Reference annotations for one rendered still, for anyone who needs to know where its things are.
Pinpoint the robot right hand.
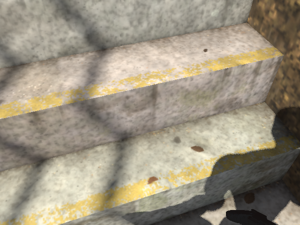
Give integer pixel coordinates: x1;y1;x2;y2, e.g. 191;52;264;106
226;209;278;225

